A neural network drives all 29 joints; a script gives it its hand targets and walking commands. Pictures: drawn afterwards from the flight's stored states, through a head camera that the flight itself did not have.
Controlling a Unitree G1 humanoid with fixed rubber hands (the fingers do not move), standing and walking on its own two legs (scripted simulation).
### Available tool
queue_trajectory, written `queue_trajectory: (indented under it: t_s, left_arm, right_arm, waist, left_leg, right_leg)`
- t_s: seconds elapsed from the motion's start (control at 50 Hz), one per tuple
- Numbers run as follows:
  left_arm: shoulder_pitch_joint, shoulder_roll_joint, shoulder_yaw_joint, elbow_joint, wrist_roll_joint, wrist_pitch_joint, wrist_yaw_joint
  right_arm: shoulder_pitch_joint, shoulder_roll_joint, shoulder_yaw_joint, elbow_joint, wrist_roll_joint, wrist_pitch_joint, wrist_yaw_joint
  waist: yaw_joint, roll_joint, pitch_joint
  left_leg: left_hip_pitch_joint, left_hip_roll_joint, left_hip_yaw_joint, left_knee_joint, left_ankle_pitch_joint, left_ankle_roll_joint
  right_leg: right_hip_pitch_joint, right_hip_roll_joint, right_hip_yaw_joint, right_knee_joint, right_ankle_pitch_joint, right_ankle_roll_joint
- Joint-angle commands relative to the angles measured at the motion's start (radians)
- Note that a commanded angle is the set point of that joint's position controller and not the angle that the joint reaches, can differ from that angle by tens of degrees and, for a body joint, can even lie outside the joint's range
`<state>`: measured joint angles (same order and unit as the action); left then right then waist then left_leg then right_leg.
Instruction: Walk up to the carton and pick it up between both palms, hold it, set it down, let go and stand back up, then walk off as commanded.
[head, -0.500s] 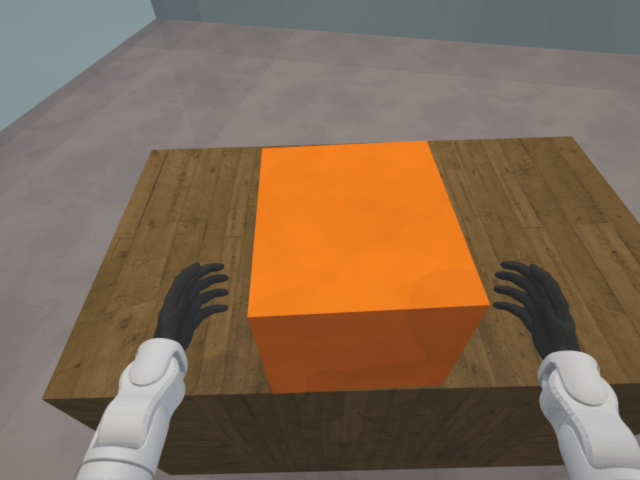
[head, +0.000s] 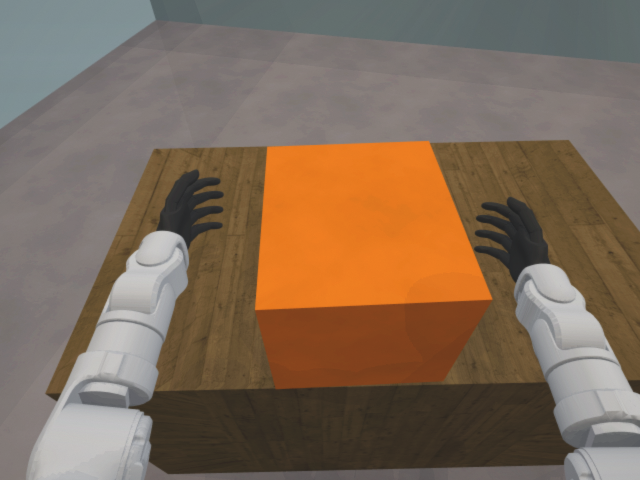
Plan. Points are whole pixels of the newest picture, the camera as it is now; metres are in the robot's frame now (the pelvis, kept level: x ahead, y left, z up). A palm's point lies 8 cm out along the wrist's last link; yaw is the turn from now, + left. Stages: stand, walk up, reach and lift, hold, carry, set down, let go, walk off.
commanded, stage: reach and lift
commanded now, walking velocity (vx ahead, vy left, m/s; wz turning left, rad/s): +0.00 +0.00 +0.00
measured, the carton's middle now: (353, 262) +0.46 -0.02 -0.02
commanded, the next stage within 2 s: none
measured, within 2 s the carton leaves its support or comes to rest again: neither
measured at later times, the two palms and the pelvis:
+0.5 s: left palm (183, 175) +0.47 +0.22 +0.14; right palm (504, 200) +0.46 -0.21 +0.12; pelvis +0.01 +0.00 +0.00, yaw +0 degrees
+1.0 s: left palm (212, 187) +0.51 +0.20 +0.09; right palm (501, 203) +0.49 -0.23 +0.08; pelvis +0.03 -0.02 +0.00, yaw -1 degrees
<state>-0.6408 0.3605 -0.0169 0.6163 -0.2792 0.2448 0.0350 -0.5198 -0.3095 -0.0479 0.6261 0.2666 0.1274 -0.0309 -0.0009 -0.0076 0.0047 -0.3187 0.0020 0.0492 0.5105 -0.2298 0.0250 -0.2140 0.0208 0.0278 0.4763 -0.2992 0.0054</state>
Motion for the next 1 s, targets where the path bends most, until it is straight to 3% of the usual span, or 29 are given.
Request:
queue_trajectory:
  t_s: [0.0, 0.06, 0.08, 0.14, 0.16, 0.18, 0.22, 0.3, 0.34, 0.36, 0.38, 0.4, 0.42, 0.44, 0.52, 0.56, 0.6, 0.64, 0.68, 0.72, 0.76, 0.8, 0.82, 0.84, 0.86, 0.92, 0.94, 0.96, 0.98]
  left_arm:
    - [-0.591, 0.229, 0.1, -0.01, -0.03, -0.033, 0.006]
    - [-0.711, 0.244, 0.076, 0.072, -0.052, -0.045, 0.013]
    - [-0.732, 0.235, 0.043, 0.062, -0.067, -0.061, 0.015]
    - [-0.854, 0.241, -0.005, 0.189, -0.107, -0.087, 0.027]
    - [-0.858, 0.233, -0.017, 0.201, -0.105, -0.104, 0.033]
    - [-0.877, 0.236, -0.018, 0.291, -0.124, -0.106, 0.034]
    - [-0.931, 0.241, -0.05, 0.349, -0.141, -0.133, 0.035]
    - [-0.928, 0.215, -0.101, 0.42, -0.146, -0.149, 0.02]
    - [-0.926, 0.218, -0.095, 0.422, -0.149, -0.166, 0.014]
    - [-0.93, 0.226, -0.09, 0.424, -0.146, -0.165, 0.011]
    - [-0.943, 0.223, -0.085, 0.425, -0.144, -0.161, 0.009]
    - [-0.954, 0.222, -0.083, 0.39, -0.139, -0.151, 0.013]
    - [-0.934, 0.216, -0.081, 0.42, -0.134, -0.142, 0.003]
    - [-0.96, 0.231, -0.069, 0.407, -0.143, -0.143, 0.005]
    - [-1.029, 0.257, -0.048, 0.375, -0.138, -0.13, 0.008]
    - [-1.024, 0.229, -0.046, 0.3, -0.146, -0.137, 0.017]
    - [-1.015, 0.226, -0.025, 0.287, -0.149, -0.139, 0.024]
    - [-1.034, 0.233, -0.022, 0.321, -0.147, -0.145, 0.027]
    - [-1.023, 0.241, -0.021, 0.425, -0.144, -0.151, 0.006]
    - [-1.013, 0.246, 0.003, 0.446, -0.128, -0.179, -0.002]
    - [-0.987, 0.24, 0.008, 0.511, -0.131, -0.211, -0.02]
    - [-0.953, 0.233, 0.02, 0.552, -0.109, -0.244, -0.04]
    - [-0.933, 0.249, 0.032, 0.615, -0.109, -0.259, -0.044]
    - [-0.935, 0.251, 0.035, 0.68, -0.098, -0.278, -0.051]
    - [-0.893, 0.225, 0.035, 0.637, -0.089, -0.303, -0.059]
    - [-0.886, 0.229, 0.026, 0.704, -0.089, -0.369, -0.069]
    - [-0.887, 0.233, 0.044, 0.66, -0.079, -0.391, -0.061]
    - [-0.925, 0.228, 0.017, 0.646, -0.098, -0.42, -0.059]
    - [-0.89, 0.222, 0.028, 0.679, -0.09, -0.431, -0.06]
  right_arm:
    - [-0.68, -0.258, -0.036, -0.076, 0.078, -0.039, -0.001]
    - [-0.792, -0.264, -0.049, -0.026, 0.059, -0.023, -0.005]
    - [-0.784, -0.242, -0.057, 0.004, 0.041, -0.02, -0.004]
    - [-0.895, -0.242, -0.075, 0.092, 0.017, -0.004, 0.004]
    - [-0.889, -0.235, -0.071, 0.113, 0.009, -0.005, 0.003]
    - [-0.92, -0.224, -0.053, 0.131, 0.011, 0.005, 0.007]
    - [-0.966, -0.23, -0.053, 0.169, 0.01, -0.001, 0.005]
    - [-0.966, -0.255, -0.047, 0.291, 0.013, -0.017, 0.0]
    - [-0.99, -0.265, -0.026, 0.253, 0.028, -0.04, -0.003]
    - [-0.988, -0.277, -0.041, 0.287, 0.04, -0.049, -0.007]
    - [-1.012, -0.283, -0.031, 0.279, 0.041, -0.062, -0.01]
    - [-1.018, -0.307, -0.033, 0.282, 0.053, -0.071, -0.008]
    - [-0.99, -0.294, -0.034, 0.327, 0.033, -0.075, -0.015]
    - [-1.032, -0.309, -0.047, 0.292, 0.029, -0.086, -0.016]
    - [-1.077, -0.309, -0.046, 0.315, 0.022, -0.094, -0.021]
    - [-1.076, -0.308, -0.048, 0.297, 0.018, -0.111, -0.016]
    - [-1.078, -0.295, -0.043, 0.274, 0.024, -0.123, -0.013]
    - [-1.081, -0.275, -0.028, 0.301, 0.028, -0.127, -0.01]
    - [-1.103, -0.268, -0.001, 0.321, 0.028, -0.125, -0.016]
    - [-1.097, -0.254, -0.01, 0.338, 0.005, -0.141, -0.021]
    - [-1.084, -0.214, 0.045, 0.339, 0.012, -0.156, -0.025]
    - [-1.051, -0.205, 0.043, 0.368, 0.018, -0.182, -0.038]
    - [-1.056, -0.191, 0.053, 0.366, 0.019, -0.187, -0.04]
    - [-1.037, -0.184, 0.064, 0.421, 0.02, -0.19, -0.04]
    - [-1.001, -0.159, 0.075, 0.41, 0.025, -0.217, -0.039]
    - [-0.979, -0.138, 0.1, 0.447, 0.033, -0.253, -0.041]
    - [-0.978, -0.134, 0.089, 0.417, 0.027, -0.269, -0.041]
    - [-0.988, -0.136, 0.085, 0.416, 0.036, -0.282, -0.039]
    - [-0.959, -0.128, 0.091, 0.456, 0.046, -0.291, -0.033]
  waist:
    - [0.035, 0.022, -0.564]
    - [0.032, -0.007, -0.562]
    - [0.005, 0.006, -0.563]
    - [0.004, 0.01, -0.55]
    - [0.002, 0.001, -0.574]
    - [0.021, -0.018, -0.566]
    - [0.009, -0.012, -0.604]
    - [-0.002, 0.025, -0.668]
    - [0.011, 0.027, -0.782]
    - [-0.005, 0.039, -0.815]
    - [0.008, 0.039, -0.846]
    - [-0.002, 0.067, -0.884]
    - [-0.015, 0.074, -0.851]
    - [-0.006, 0.082, -0.912]
    - [-0.006, 0.096, -0.951]
    - [-0.007, 0.123, -0.987]
    - [0.013, 0.122, -1.054]
    - [0.031, 0.106, -1.051]
    - [0.006, 0.035, -1.003]
    - [0.014, 0.017, -1.013]
    - [0.035, -0.039, -0.998]
    - [0.012, -0.03, -0.978]
    - [0.039, -0.045, -0.964]
    - [0.026, -0.064, -0.921]
    - [0.028, -0.066, -0.925]
    - [0.034, -0.069, -0.898]
    - [0.041, -0.066, -0.922]
    - [0.022, -0.044, -0.97]
    - [0.031, -0.047, -0.942]
  left_leg:
    - [0.3, 0.039, -0.044, -0.042, 0.462, -0.055]
    - [0.197, 0.038, -0.036, -0.054, 0.344, -0.04]
    - [0.207, 0.042, -0.039, -0.059, 0.306, -0.042]
    - [0.129, 0.047, -0.041, -0.062, 0.188, -0.038]
    - [0.122, 0.048, -0.039, -0.063, 0.171, -0.035]
    - [0.083, 0.047, -0.035, -0.067, 0.146, -0.029]
    - [0.08, 0.052, -0.037, -0.057, 0.138, -0.033]
    - [0.163, 0.055, -0.036, -0.016, 0.303, -0.061]
    - [0.206, 0.059, -0.046, 0.019, 0.415, -0.075]
    - [0.226, 0.057, -0.043, 0.037, 0.481, -0.083]
    - [0.23, 0.054, -0.036, 0.044, 0.522, -0.085]
    - [0.268, 0.059, -0.05, 0.062, 0.601, -0.097]
    - [0.35, 0.069, -0.064, 0.071, 0.681, -0.098]
    - [0.373, 0.078, -0.08, 0.095, 0.715, -0.099]
    - [0.424, 0.078, -0.087, 0.124, 0.793, -0.087]
    - [0.493, 0.088, -0.096, 0.145, 0.873, -0.1]
    - [0.535, 0.094, -0.1, 0.167, 0.923, -0.101]
    - [0.477, 0.093, -0.084, 0.18, 0.929, -0.101]
    - [0.406, 0.073, -0.078, 0.164, 0.856, -0.082]
    - [0.447, 0.081, -0.085, 0.162, 0.88, -0.063]
    - [0.364, 0.068, -0.069, 0.156, 0.82, -0.048]
    - [0.344, 0.058, -0.069, 0.147, 0.831, -0.049]
    - [0.331, 0.06, -0.074, 0.146, 0.84, -0.038]
    - [0.274, 0.055, -0.062, 0.142, 0.77, -0.032]
    - [0.262, 0.049, -0.051, 0.13, 0.774, -0.038]
    - [0.262, 0.062, -0.064, 0.138, 0.783, -0.029]
    - [0.268, 0.065, -0.054, 0.139, 0.808, -0.031]
    - [0.281, 0.068, -0.057, 0.148, 0.809, -0.037]
    - [0.269, 0.063, -0.05, 0.147, 0.805, -0.036]
  right_leg:
    - [-0.116, 0.036, -0.033, -0.105, 0.434, 0.002]
    - [-0.129, 0.03, -0.027, -0.074, 0.402, 0.002]
    - [-0.153, 0.025, -0.036, -0.079, 0.373, 0.002]
    - [-0.222, 0.018, -0.037, -0.071, 0.252, -0.011]
    - [-0.223, 0.015, -0.043, -0.072, 0.264, -0.012]
    - [-0.221, 0.008, -0.031, -0.065, 0.249, -0.009]
    - [-0.256, 0.014, -0.04, -0.058, 0.238, -0.013]
    - [-0.284, 0.025, -0.062, -0.061, 0.353, -0.016]
    - [-0.282, 0.029, -0.069, -0.055, 0.432, -0.019]
    - [-0.291, 0.038, -0.073, -0.05, 0.479, -0.013]
    - [-0.282, 0.04, -0.077, -0.049, 0.515, -0.011]
    - [-0.301, 0.047, -0.083, -0.041, 0.56, -0.012]
    - [-0.391, 0.05, -0.101, -0.062, 0.528, -0.005]
    - [-0.44, 0.05, -0.106, -0.056, 0.501, -0.005]
    - [-0.522, 0.04, -0.104, -0.063, 0.508, -0.002]
    - [-0.582, 0.043, -0.116, -0.063, 0.501, -0.005]
    - [-0.642, 0.04, -0.117, -0.08, 0.451, -0.011]
    - [-0.613, 0.03, -0.095, -0.084, 0.507, -0.024]
    - [-0.549, 0.027, -0.091, -0.045, 0.612, 0.01]
    - [-0.592, 0.012, -0.09, -0.037, 0.603, 0.026]
    - [-0.523, -0.005, -0.074, -0.02, 0.681, 0.037]
    - [-0.472, -0.012, -0.061, 0.012, 0.785, 0.052]
    - [-0.487, -0.023, -0.054, 0.006, 0.756, 0.053]
    - [-0.458, -0.03, -0.05, 0.013, 0.757, 0.056]
    - [-0.401, -0.027, -0.043, 0.027, 0.844, 0.06]
    - [-0.438, -0.039, -0.041, 0.031, 0.778, 0.067]
    - [-0.444, -0.035, -0.044, 0.035, 0.8, 0.067]
    - [-0.473, -0.037, -0.052, 0.034, 0.756, 0.062]
    - [-0.464, -0.04, -0.052, 0.036, 0.773, 0.065]
